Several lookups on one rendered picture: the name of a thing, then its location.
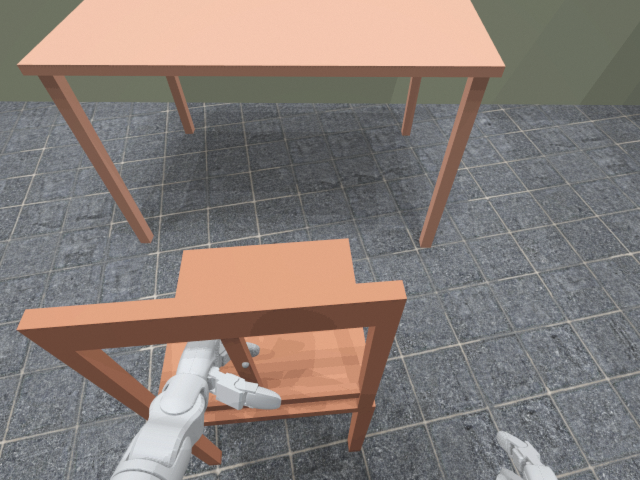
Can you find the left robot forearm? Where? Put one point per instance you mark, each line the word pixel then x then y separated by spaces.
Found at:
pixel 161 450

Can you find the robot left hand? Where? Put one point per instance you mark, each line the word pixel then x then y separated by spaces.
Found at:
pixel 200 357

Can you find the robot right hand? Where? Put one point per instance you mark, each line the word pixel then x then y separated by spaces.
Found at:
pixel 525 458

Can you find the table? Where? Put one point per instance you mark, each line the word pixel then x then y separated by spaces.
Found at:
pixel 275 38

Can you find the chair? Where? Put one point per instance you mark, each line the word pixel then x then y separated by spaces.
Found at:
pixel 297 301

